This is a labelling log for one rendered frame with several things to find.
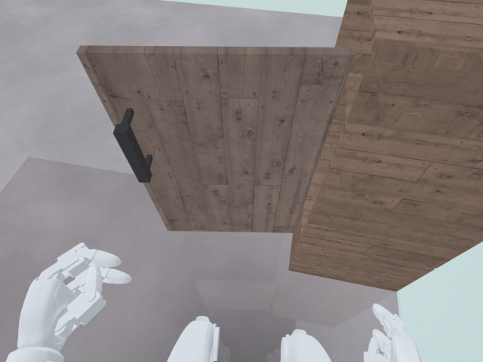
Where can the handle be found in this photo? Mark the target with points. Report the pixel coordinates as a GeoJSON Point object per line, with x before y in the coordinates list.
{"type": "Point", "coordinates": [130, 147]}

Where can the robot right thigh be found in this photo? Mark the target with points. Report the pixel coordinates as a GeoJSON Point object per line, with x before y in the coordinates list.
{"type": "Point", "coordinates": [302, 348]}

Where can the robot left hand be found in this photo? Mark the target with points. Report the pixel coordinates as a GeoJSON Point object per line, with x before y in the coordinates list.
{"type": "Point", "coordinates": [42, 319]}

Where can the robot right hand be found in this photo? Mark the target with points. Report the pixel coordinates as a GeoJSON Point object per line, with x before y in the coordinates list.
{"type": "Point", "coordinates": [401, 348]}

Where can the cupboard door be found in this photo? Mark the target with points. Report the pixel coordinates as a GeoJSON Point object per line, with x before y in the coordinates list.
{"type": "Point", "coordinates": [235, 133]}

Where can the robot thigh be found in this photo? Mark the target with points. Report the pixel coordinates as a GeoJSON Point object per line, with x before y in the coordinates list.
{"type": "Point", "coordinates": [302, 348]}
{"type": "Point", "coordinates": [198, 342]}

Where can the left robot forearm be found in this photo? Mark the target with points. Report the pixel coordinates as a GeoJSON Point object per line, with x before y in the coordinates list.
{"type": "Point", "coordinates": [35, 354]}

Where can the robot left thigh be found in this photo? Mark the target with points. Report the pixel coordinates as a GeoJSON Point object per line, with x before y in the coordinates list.
{"type": "Point", "coordinates": [198, 342]}

